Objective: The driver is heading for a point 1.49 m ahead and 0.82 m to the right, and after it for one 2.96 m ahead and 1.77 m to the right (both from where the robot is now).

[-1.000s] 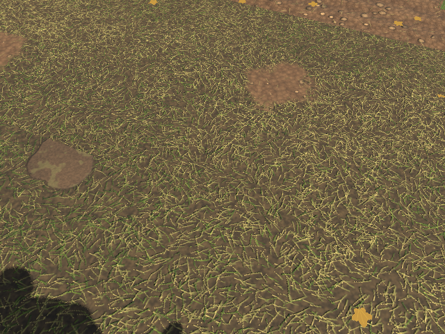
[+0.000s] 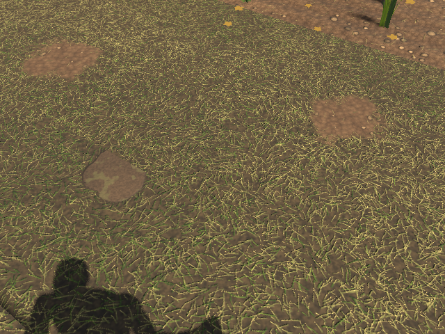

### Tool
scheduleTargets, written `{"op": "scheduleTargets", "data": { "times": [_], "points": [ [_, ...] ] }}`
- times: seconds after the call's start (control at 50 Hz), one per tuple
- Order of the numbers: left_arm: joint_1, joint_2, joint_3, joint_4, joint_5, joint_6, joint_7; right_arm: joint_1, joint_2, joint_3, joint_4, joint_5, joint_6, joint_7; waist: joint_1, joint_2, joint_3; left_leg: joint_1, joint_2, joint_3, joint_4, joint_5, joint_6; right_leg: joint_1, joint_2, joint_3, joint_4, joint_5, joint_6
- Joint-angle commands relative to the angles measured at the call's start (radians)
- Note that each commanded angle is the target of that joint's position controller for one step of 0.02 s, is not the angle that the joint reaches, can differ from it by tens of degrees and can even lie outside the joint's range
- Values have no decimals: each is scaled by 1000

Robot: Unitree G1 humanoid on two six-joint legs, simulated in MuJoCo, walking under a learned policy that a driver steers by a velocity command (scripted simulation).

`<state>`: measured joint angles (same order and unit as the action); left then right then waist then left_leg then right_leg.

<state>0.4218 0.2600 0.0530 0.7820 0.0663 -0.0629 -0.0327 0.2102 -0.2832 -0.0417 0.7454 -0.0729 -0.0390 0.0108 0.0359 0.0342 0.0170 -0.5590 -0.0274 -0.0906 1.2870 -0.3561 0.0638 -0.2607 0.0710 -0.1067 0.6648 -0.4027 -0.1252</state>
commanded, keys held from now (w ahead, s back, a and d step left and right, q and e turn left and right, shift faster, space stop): w+e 1.00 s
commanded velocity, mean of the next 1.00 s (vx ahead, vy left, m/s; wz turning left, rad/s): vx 0.49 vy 0.00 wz -0.49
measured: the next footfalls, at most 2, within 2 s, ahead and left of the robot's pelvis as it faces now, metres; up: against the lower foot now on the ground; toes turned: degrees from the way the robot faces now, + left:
left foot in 0.38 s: +0.38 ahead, +0.12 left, -0.16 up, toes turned -8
right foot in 0.90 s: +0.58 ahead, -0.26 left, -0.16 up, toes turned -31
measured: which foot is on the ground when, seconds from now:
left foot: up 0.00-0.36, down 0.38-0.92, up 0.94-1.00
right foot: down 0.00-0.40, up 0.42-0.88, down 0.90-1.00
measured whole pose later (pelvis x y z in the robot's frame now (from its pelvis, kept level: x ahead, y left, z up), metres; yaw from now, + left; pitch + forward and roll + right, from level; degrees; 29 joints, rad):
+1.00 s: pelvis +0.53 -0.13 -0.16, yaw -33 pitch +0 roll -1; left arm 0.17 0.24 0.05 0.87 0.05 -0.13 -0.03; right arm 0.37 -0.22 -0.02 0.97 -0.08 -0.10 0.06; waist 0.01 0.03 0.03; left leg -0.16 0.10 0.04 1.11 -0.47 0.00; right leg -0.41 0.09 -0.01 0.61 -0.20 -0.07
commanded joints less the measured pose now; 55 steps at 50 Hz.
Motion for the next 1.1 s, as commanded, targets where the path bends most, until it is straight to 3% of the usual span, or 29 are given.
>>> {"op": "scheduleTargets", "data": {
  "times": [0.02, 0.06, 0.1, 0.18, 0.2, 0.22, 0.24, 0.26, 0.28, 0.3, 0.32, 0.38, 0.4, 0.42, 0.46, 0.48, 0.52, 0.56, 0.62, 0.72, 0.84, 0.9, 0.92, 0.94, 0.96, 0.98, 1.0, 1.04, 1.1],
  "points": [
    [-142, -26, -41, -65, 46, -90, 0, 3, 17, 39, -101, -67, -35, 18, -78, -16, 53, -280, 89, -86, -27, 227, -16, -106, -288, 490, -405, -161, -176],
    [-102, 57, -21, -26, 36, -99, 10, -98, -3, 46, -161, -33, -24, 38, -33, -35, -19, -88, 58, 75, -189, 368, -68, -223, -148, 279, -393, -46, -134],
    [-37, 61, -32, 2, 58, -101, 9, -34, 19, 68, -155, -64, -17, 57, -55, -38, -5, -3, 78, 92, -115, 477, -80, -303, -130, 257, -283, 69, -121],
    [443, -44, -70, 182, 8, -97, 58, -372, 16, 73, -225, -60, -24, 49, 199, -114, 56, -658, 119, 36, -533, 700, -126, 361, -186, 470, -8, -14, -135],
    [399, -66, -78, 170, -2, -87, 45, -408, 36, 82, -226, -52, -26, 54, 198, -76, 68, -507, 121, 50, -719, 838, -113, 205, -145, 444, 10, -37, -138],
    [306, -6, -75, 141, -5, -72, 16, -397, 62, 96, -227, -50, -22, 64, 161, -73, 59, -126, 73, 140, -777, 901, -93, -136, -89, 377, -59, -85, -133],
    [185, 123, 4, 105, -149, -39, 60, -487, -25, 37, -270, 119, -79, 68, 147, 76, 89, 131, -21, 93, -708, 884, -56, -295, -169, 492, -122, -87, -66],
    [157, 149, 1, 108, -146, -22, 79, -456, 0, 44, -271, 139, -98, 71, 106, 15, 87, 177, -19, 66, -693, 870, -46, -311, -167, 490, -80, -101, -53],
    [156, 99, 0, 124, -133, -10, 83, -434, 11, 42, -271, 127, -108, 73, 100, -62, 107, 154, -2, 43, -756, 835, -33, -226, -149, 471, -36, -107, -39],
    [223, 5, -74, 168, 32, -42, 12, -212, 44, 74, -179, -100, -57, 45, 45, -215, 155, 203, 77, 73, -862, 842, -34, -213, -44, 374, 99, -284, -58],
    [268, -23, -71, 200, 47, -49, -22, -150, 18, 59, -150, -111, -27, 48, 25, -124, 130, 298, 105, 56, -863, 841, -26, -174, -64, 441, 142, -240, -72],
    [219, 64, -56, 228, 11, -33, -65, 212, -48, 21, -27, -49, -9, 30, -136, 30, 89, 712, 167, 91, -1051, 808, 22, -237, -37, 410, 520, -35, -13],
    [345, -55, -76, 251, 36, -37, -81, 383, -80, 1, 6, -30, -23, 40, -116, 194, -244, 1172, 294, -6, -644, 1111, 218, -433, 38, 320, 934, -119, 68],
    [423, -85, -85, 248, 31, -43, -80, 386, -97, 0, -12, -15, -29, 66, -95, 196, -431, 1295, 446, -119, -539, 1327, 344, -525, 11, 312, 1059, -200, 112],
    [76, 11, -56, 102, 14, -56, -74, 220, -106, -17, -18, 1, -13, 65, -129, 69, -166, 1008, 497, -333, -869, 331, 329, -893, -42, 226, 1135, -98, 120],
    [6, 37, -45, 105, 11, -67, -43, 147, 14, 21, -23, -19, -35, 60, -93, -90, -28, 734, 462, -270, -996, 243, 282, -824, -121, 307, 877, 199, 94],
    [-4, 21, -38, 133, 4, -54, -20, 130, 108, 51, -1, -15, -48, 54, -14, -30, 22, 388, 465, -168, -1104, 586, 339, -526, -208, 278, 577, 294, 99],
    [-40, -58, -58, 119, 24, -34, -23, 147, 87, 42, 42, 24, -71, 28, 29, 32, -4, 390, 411, -70, -1156, 579, 288, -470, -242, 252, 397, 213, 84],
    [-151, -90, -80, 71, 9, -18, -43, 161, 6, 8, 88, -1, -87, 6, 8, -23, 11, 457, 366, 97, -1161, 699, 240, -456, -239, 206, 138, 336, 59],
    [-306, -9, -59, 6, -19, 6, -69, 171, -18, 7, 135, -20, -95, -2, -11, -1, 55, 474, 303, 291, -1139, 726, 143, -390, -176, 150, 105, 530, 47],
    [-475, 42, -21, -66, -1, -8, -51, 331, -90, -18, 238, -10, -68, -6, -71, 53, 114, 770, 351, 354, -1042, 879, 99, -405, -94, 57, -42, 252, 40],
    [-265, 136, 32, -14, -31, -43, -14, 298, -128, -31, 230, -35, -62, -4, 40, 73, -16, 558, 313, 420, -703, 1149, 44, 80, 24, 5, -21, 392, -32],
    [-19, 180, 53, 51, -32, -49, 11, 325, -19, 5, 198, -50, -74, 10, 85, -49, -259, 172, 232, 391, -402, 836, -48, 615, -80, 237, 53, 448, -167],
    [240, 202, 48, 122, -13, -30, 25, 237, -27, 6, 160, -38, -83, 62, 158, -129, -420, -76, 35, 315, -100, -165, -108, 894, -275, 670, -198, 392, -297],
    [314, 210, 70, 194, 9, -52, 22, 40, -1, 15, 110, 13, -83, 88, 238, -80, -234, -319, 12, 104, 35, -218, -49, 872, -314, 740, -299, 280, -234],
    [191, 209, 80, 182, -12, -74, 17, -90, -10, 17, 75, 21, -93, 71, 223, -74, -21, -388, 90, 23, 38, -167, -28, 620, -299, 657, -331, 205, -188],
    [65, 126, 46, 167, -33, -86, 4, -49, -57, 3, 70, 3, -93, 40, 126, -85, -41, -253, 122, -2, -4, -113, -14, 426, -273, 615, -345, 213, -194],
    [-100, 19, -4, 131, -41, -96, -22, 25, 37, 27, 69, -21, -79, -8, -15, -84, 3, 15, 166, -18, -119, -71, -2, 32, -258, 554, -405, 267, -207],
    [-199, 59, -1, 81, -37, -101, -38, 2, 28, 39, 35, -9, -45, -28, -67, -46, 11, 152, 140, 29, -331, -38, -54, -162, -216, 473, -510, 205, -182]
  ]
}}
